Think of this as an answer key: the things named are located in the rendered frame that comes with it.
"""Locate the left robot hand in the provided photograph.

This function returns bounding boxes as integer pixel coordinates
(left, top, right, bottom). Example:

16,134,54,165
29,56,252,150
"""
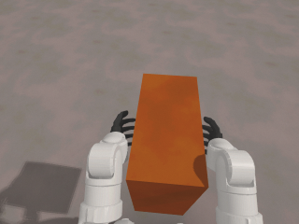
110,110,135,147

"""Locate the left robot forearm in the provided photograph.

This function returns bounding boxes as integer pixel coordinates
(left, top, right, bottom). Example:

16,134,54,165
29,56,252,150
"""
78,132,129,224

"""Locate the right robot forearm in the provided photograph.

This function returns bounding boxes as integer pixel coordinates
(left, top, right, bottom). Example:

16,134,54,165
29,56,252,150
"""
206,138,263,224

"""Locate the right robot hand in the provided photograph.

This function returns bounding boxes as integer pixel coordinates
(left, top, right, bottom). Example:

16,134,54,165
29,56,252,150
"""
202,117,223,154

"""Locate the carton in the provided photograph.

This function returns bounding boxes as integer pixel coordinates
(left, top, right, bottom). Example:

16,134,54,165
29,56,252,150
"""
125,74,209,216

